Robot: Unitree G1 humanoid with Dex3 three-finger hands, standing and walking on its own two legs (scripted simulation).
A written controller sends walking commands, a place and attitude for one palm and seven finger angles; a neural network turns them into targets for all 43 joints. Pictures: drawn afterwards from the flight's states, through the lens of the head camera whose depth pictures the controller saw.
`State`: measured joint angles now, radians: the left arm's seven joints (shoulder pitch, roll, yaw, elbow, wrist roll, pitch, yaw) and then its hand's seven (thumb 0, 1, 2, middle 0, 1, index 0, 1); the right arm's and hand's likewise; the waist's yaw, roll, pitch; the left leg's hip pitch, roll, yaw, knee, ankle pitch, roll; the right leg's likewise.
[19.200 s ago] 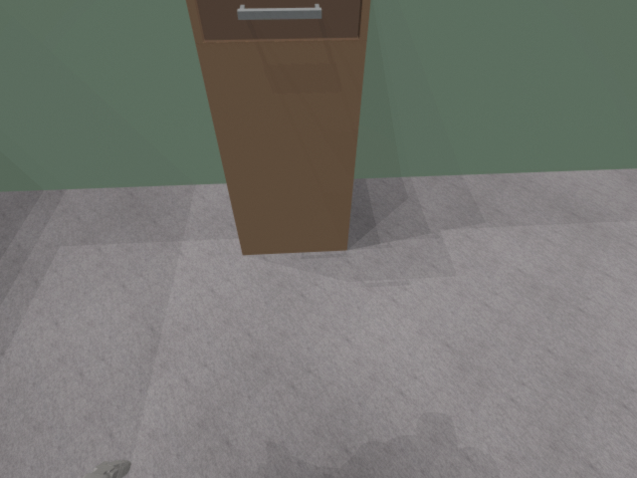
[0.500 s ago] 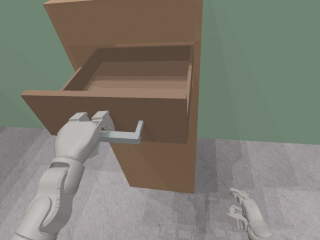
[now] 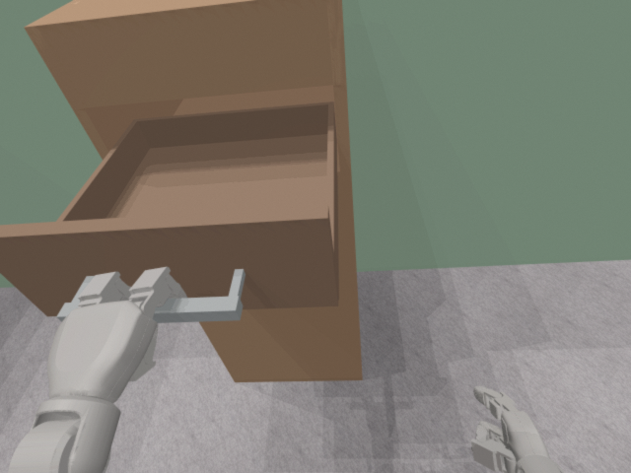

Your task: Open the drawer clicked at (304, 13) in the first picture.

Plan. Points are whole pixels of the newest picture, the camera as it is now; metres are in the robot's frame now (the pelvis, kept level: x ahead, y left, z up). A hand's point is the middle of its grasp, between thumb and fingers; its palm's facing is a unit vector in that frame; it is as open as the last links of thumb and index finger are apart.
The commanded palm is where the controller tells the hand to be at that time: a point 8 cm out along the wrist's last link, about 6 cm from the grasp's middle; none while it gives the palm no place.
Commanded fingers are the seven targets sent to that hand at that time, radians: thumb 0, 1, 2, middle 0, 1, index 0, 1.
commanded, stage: pull the drawer open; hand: left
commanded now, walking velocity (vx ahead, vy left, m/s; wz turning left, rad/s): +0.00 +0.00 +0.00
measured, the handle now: (156, 296) +0.25 +0.21 +0.16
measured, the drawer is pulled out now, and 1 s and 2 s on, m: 0.29 0.30 0.29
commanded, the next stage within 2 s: open the thumb to release the handle in 0.14 s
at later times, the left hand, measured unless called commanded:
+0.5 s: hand (130, 348) +0.20 +0.22 +0.13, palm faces +0.12 -0.10 -0.99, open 7.0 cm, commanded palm +0.16 +0.22 +0.19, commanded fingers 0.00 -0.08 0.48 -0.33 -1.25 -0.33 -1.25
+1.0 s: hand (135, 351) +0.20 +0.22 +0.13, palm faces +0.14 -0.08 -0.99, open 13.7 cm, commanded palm +0.18 +0.21 +0.18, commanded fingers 0.00 -0.50 0.30 -0.30 -1.20 -0.30 -1.20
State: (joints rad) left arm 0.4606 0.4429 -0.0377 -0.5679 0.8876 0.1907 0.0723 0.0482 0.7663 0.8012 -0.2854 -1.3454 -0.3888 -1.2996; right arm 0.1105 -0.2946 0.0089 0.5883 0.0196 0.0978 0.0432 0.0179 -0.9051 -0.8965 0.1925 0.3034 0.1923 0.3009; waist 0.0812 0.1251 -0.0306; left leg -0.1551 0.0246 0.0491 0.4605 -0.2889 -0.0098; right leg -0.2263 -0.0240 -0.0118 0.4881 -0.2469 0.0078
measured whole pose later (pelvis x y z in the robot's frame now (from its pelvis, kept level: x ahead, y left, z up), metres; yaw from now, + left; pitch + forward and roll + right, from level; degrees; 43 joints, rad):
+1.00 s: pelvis -0.02 -0.01 +0.00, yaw +2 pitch -3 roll +1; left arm 0.20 0.46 -0.06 -0.32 0.91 0.11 0.04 0.00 -0.48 0.30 -0.32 -1.20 -0.32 -1.21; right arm 0.08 -0.25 0.04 0.65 0.01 0.05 -0.01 0.02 -0.90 -0.90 0.19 0.30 0.19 0.30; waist 0.12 0.12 0.01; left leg -0.14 0.01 0.01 0.42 -0.23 -0.02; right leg -0.19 -0.04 -0.05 0.45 -0.21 0.00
